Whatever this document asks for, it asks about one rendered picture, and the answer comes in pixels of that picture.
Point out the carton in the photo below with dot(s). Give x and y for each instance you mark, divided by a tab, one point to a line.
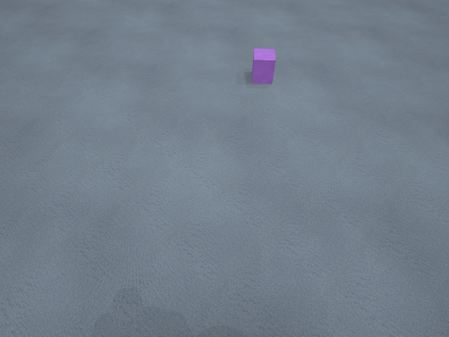
264	60

